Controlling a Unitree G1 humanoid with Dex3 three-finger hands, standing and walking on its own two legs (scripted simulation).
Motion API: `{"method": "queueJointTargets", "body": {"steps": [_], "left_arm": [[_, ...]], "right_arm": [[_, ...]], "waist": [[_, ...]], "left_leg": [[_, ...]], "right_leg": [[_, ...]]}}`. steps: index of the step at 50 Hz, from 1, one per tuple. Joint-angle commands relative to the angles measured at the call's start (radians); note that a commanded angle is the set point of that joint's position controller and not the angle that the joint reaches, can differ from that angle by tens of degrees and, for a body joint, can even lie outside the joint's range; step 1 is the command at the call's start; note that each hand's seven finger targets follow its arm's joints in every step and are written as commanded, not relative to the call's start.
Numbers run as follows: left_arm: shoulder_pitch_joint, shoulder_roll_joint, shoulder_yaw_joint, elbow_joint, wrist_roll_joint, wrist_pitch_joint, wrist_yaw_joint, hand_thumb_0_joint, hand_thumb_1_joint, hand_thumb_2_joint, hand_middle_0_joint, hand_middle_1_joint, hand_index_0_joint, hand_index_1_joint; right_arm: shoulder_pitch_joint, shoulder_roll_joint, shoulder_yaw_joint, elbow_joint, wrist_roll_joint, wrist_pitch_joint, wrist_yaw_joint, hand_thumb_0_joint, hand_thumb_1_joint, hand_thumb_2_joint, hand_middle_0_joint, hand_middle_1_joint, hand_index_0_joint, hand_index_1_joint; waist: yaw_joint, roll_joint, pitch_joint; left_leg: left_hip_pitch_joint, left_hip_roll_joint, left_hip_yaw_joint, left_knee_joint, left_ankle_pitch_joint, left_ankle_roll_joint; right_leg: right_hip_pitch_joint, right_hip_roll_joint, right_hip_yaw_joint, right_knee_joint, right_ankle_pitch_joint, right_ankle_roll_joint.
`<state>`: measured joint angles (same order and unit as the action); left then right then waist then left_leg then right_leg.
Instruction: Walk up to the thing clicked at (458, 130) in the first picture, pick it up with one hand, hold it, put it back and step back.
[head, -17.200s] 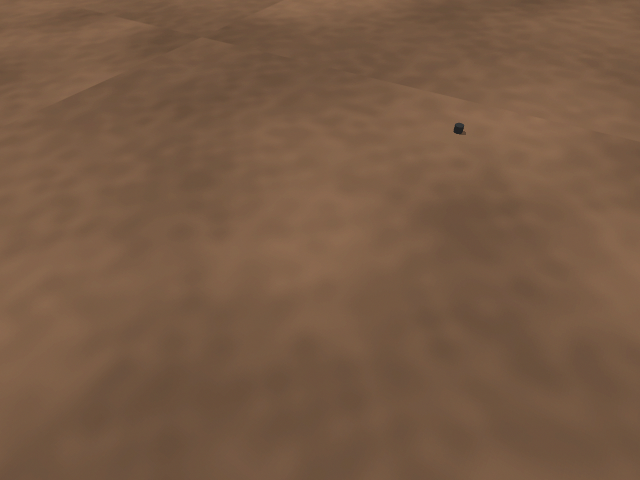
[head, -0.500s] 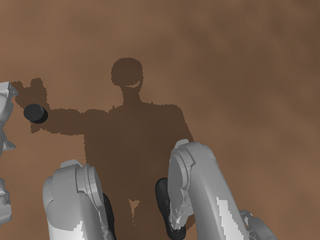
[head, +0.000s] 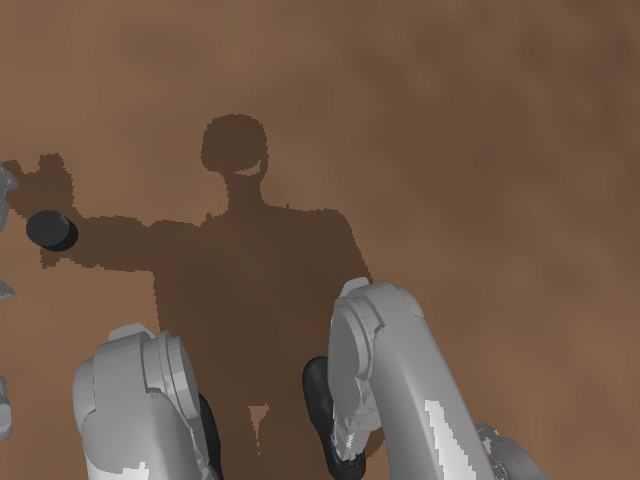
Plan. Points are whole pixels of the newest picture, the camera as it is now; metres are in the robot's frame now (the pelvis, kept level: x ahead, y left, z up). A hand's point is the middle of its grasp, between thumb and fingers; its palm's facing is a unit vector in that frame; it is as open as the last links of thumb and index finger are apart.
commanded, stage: rise first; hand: left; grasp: from above
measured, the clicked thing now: (53, 231) +0.47 +0.32 -0.30
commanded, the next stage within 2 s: approach in 0.90 s
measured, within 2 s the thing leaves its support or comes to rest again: neither
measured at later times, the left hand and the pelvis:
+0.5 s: hand out of the picture +0.43 +0.36 -0.20, palm faces -0.46 -0.13 -0.88, open 14.1 cm; pelvis +0.00 +0.00 -0.01, yaw -1 degrees
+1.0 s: hand out of the picture +0.43 +0.36 -0.19, palm faces -0.44 -0.12 -0.89, open 14.0 cm; pelvis +0.00 +0.00 +0.00, yaw +0 degrees
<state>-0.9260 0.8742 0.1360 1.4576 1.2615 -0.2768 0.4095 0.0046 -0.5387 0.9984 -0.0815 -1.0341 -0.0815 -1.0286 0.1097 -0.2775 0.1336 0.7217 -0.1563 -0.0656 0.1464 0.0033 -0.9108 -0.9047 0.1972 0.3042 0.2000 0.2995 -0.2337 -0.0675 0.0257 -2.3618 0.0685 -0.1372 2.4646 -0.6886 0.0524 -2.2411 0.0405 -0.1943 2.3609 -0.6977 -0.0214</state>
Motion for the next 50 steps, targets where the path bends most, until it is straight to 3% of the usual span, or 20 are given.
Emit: {"method": "queueJointTargets", "body": {"steps": [1,2,3,10,12,14,16,18,20,22,24,28,30,31,36,42,46,47,49,50], "left_arm": [[-0.28,0.28,0.042,-0.115,-0.012,0.001,0.045,0.0,-0.545,0.996,-0.071,-1.022,-0.072,-1.02],[-0.287,0.276,0.024,-0.109,-0.013,-0.001,0.047,0.0,-0.546,0.994,-0.067,-1.029,-0.07,-1.025],[-0.298,0.294,0.046,-0.118,-0.019,-0.006,0.052,0.0,-0.549,0.999,-0.068,-1.028,-0.07,-1.026],[-0.283,0.308,0.047,-0.085,-0.011,0.007,0.046,0.0,-0.543,0.996,-0.072,-1.023,-0.073,-1.021],[-0.269,0.354,0.082,-0.123,-0.013,0.008,0.047,0.0,-0.548,1.0,-0.074,-1.02,-0.072,-1.02],[-0.248,0.307,0.043,-0.094,-0.019,0.015,0.036,0.0,-0.548,0.996,-0.073,-1.022,-0.072,-1.022],[-0.261,0.338,0.055,-0.102,-0.02,0.013,0.03,0.0,-0.54,0.985,-0.068,-1.042,-0.074,-1.035],[-0.246,0.357,0.071,-0.102,-0.028,0.015,0.027,0.0,-0.539,0.989,-0.069,-1.033,-0.073,-1.027],[-0.262,0.305,0.033,-0.09,-0.037,0.007,0.021,0.0,-0.537,0.984,-0.069,-1.028,-0.073,-1.022],[-0.261,0.311,0.027,-0.077,-0.03,0.002,0.015,0.0,-0.532,0.985,-0.07,-1.032,-0.075,-1.025],[-0.259,0.351,0.054,-0.105,-0.029,-0.009,0.016,0.0,-0.521,0.976,-0.077,-1.025,-0.083,-1.017],[-0.289,0.331,0.038,-0.129,-0.01,-0.021,0.025,0.0,-0.53,0.983,-0.078,-1.027,-0.082,-1.022],[-0.27,0.349,0.064,-0.137,-0.006,-0.02,0.036,0.0,-0.538,0.993,-0.083,-1.01,-0.081,-1.012],[-0.288,0.325,0.043,-0.153,-0.012,-0.023,0.039,0.0,-0.521,0.977,-0.092,-1.006,-0.092,-1.005],[-0.266,0.321,0.039,-0.135,-0.005,0.0,0.043,0.0,-0.531,0.983,-0.078,-1.025,-0.08,-1.021],[-0.268,0.277,0.011,-0.122,-0.025,0.02,0.032,0.0,-0.519,0.974,-0.085,-1.021,-0.089,-1.016],[-0.269,0.305,0.022,-0.128,-0.024,0.022,0.016,0.0,-0.502,0.961,-0.111,-1.0,-0.112,-0.999],[-0.263,0.328,0.056,-0.135,-0.032,0.018,0.018,0.0,-0.494,0.96,-0.116,-0.997,-0.117,-0.996],[-0.27,0.295,0.032,-0.128,-0.036,0.013,0.011,0.0,-0.483,0.947,-0.124,-0.99,-0.127,-0.987],[-0.27,0.314,0.044,-0.122,-0.025,0.013,0.01,0.0,-0.561,1.027,-0.13,-0.954,-0.098,-0.988]], "right_arm": [[0.214,-0.273,-0.079,0.001,-0.007,-0.009,-0.009,0.0,-0.905,-0.902,0.2,0.3,0.2,0.3],[0.208,-0.27,-0.072,-0.002,-0.008,-0.01,-0.009,0.0,-0.905,-0.902,0.199,0.3,0.2,0.3],[0.21,-0.274,-0.072,-0.003,-0.01,-0.011,-0.01,0.0,-0.905,-0.902,0.199,0.3,0.2,0.3],[0.214,-0.282,-0.067,-0.01,-0.016,-0.025,-0.007,0.0,-0.904,-0.902,0.2,0.3,0.2,0.3],[0.213,-0.285,-0.068,-0.015,-0.015,-0.027,-0.005,0.0,-0.905,-0.902,0.2,0.3,0.2,0.3],[0.211,-0.274,-0.062,-0.013,-0.013,-0.025,-0.002,0.0,-0.906,-0.902,0.199,0.3,0.2,0.3],[0.207,-0.281,-0.062,-0.018,-0.014,-0.024,-0.002,0.0,-0.906,-0.902,0.199,0.3,0.2,0.3],[0.207,-0.285,-0.063,-0.022,-0.012,-0.024,-0.003,0.0,-0.904,-0.901,0.2,0.3,0.2,0.3],[0.205,-0.276,-0.059,-0.016,-0.013,-0.022,-0.001,0.0,-0.903,-0.901,0.2,0.3,0.2,0.3],[0.207,-0.281,-0.055,-0.016,-0.013,-0.024,-0.001,0.0,-0.902,-0.9,0.2,0.3,0.2,0.3],[0.204,-0.285,-0.059,-0.014,-0.011,-0.025,-0.003,0.0,-0.901,-0.9,0.2,0.3,0.2,0.3],[0.212,-0.29,-0.059,-0.016,-0.015,-0.028,0.002,0.0,-0.903,-0.901,0.2,0.3,0.2,0.3],[0.212,-0.29,-0.062,-0.012,-0.014,-0.027,0.003,0.0,-0.903,-0.901,0.2,0.3,0.2,0.3],[0.205,-0.285,-0.062,-0.016,-0.014,-0.027,0.003,0.0,-0.903,-0.902,0.2,0.3,0.2,0.3],[0.203,-0.283,-0.062,-0.018,-0.009,-0.022,0.003,0.0,-0.904,-0.901,0.2,0.3,0.2,0.3],[0.206,-0.28,-0.065,-0.014,-0.004,-0.019,0.004,0.0,-0.903,-0.901,0.2,0.3,0.2,0.3],[0.212,-0.281,-0.069,-0.016,-0.001,-0.024,0.006,0.0,-0.905,-0.902,0.2,0.3,0.2,0.3],[0.209,-0.291,-0.076,-0.023,-0.001,-0.022,0.004,0.0,-0.903,-0.901,0.2,0.3,0.2,0.3],[0.2,-0.282,-0.07,-0.031,-0.001,-0.02,0.006,0.0,-0.904,-0.901,0.2,0.3,0.2,0.3],[0.208,-0.281,-0.068,-0.019,-0.003,-0.016,0.005,0.0,-0.909,-0.904,0.199,0.3,0.2,0.3]], "waist": [[-0.009,0.402,-0.666],[-0.013,0.396,-0.651],[-0.018,0.378,-0.664],[-0.018,0.406,-0.658],[0.001,0.423,-0.687],[-0.001,0.41,-0.671],[-0.01,0.395,-0.675],[0.002,0.38,-0.675],[-0.017,0.364,-0.64],[-0.024,0.347,-0.618],[-0.001,0.387,-0.651],[-0.027,0.423,-0.65],[-0.009,0.448,-0.674],[-0.01,0.461,-0.664],[0.004,0.461,-0.674],[-0.011,0.402,-0.661],[-0.002,0.414,-0.661],[0.002,0.393,-0.684],[-0.006,0.397,-0.673],[-0.007,0.396,-0.684]], "left_leg": [[0.567,-0.022,0.016,-0.239,0.215,-0.026],[0.546,-0.022,0.02,-0.234,0.205,-0.023],[0.53,-0.023,0.023,-0.227,0.199,-0.02],[0.549,-0.022,0.016,-0.231,0.194,-0.026],[0.556,-0.022,0.019,-0.231,0.214,-0.026],[0.545,-0.022,0.024,-0.227,0.206,-0.022],[0.522,-0.022,0.028,-0.211,0.214,-0.018],[0.516,-0.022,0.026,-0.216,0.216,-0.017],[0.482,-0.02,0.021,-0.219,0.173,-0.016],[0.464,-0.022,0.021,-0.216,0.155,-0.014],[0.511,-0.022,0.014,-0.226,0.167,-0.022],[0.562,-0.016,0.0,-0.225,0.206,-0.029],[0.587,-0.017,-0.003,-0.241,0.218,-0.034],[0.576,-0.017,0.001,-0.242,0.199,-0.034],[0.569,-0.02,0.013,-0.245,0.211,-0.032],[0.541,-0.023,0.014,-0.241,0.211,-0.023],[0.556,-0.024,0.008,-0.253,0.214,-0.027],[0.566,-0.021,0.004,-0.251,0.224,-0.027],[0.547,-0.025,0.012,-0.245,0.222,-0.026],[0.545,-0.025,0.012,-0.249,0.207,-0.025]], "right_leg": [[0.268,0.048,-0.013,-0.21,0.255,-0.014],[0.273,0.05,-0.011,-0.217,0.253,-0.013],[0.291,0.051,-0.012,-0.224,0.252,-0.01],[0.277,0.047,-0.019,-0.206,0.245,-0.013],[0.301,0.048,-0.017,-0.206,0.263,-0.013],[0.295,0.051,-0.014,-0.212,0.256,-0.013],[0.316,0.056,-0.011,-0.221,0.271,-0.009],[0.324,0.055,-0.012,-0.218,0.271,-0.009],[0.306,0.058,-0.015,-0.227,0.237,-0.008],[0.308,0.059,-0.015,-0.232,0.221,-0.008],[0.299,0.055,-0.019,-0.215,0.223,-0.011],[0.268,0.052,-0.03,-0.196,0.253,-0.014],[0.269,0.052,-0.031,-0.192,0.26,-0.017],[0.256,0.052,-0.029,-0.198,0.244,-0.016],[0.263,0.053,-0.025,-0.206,0.256,-0.016],[0.272,0.053,-0.022,-0.22,0.266,-0.01],[0.272,0.047,-0.019,-0.21,0.265,-0.013],[0.281,0.049,-0.023,-0.209,0.273,-0.012],[0.292,0.047,-0.017,-0.21,0.273,-0.012],[0.295,0.052,-0.017,-0.215,0.26,-0.014]]}}
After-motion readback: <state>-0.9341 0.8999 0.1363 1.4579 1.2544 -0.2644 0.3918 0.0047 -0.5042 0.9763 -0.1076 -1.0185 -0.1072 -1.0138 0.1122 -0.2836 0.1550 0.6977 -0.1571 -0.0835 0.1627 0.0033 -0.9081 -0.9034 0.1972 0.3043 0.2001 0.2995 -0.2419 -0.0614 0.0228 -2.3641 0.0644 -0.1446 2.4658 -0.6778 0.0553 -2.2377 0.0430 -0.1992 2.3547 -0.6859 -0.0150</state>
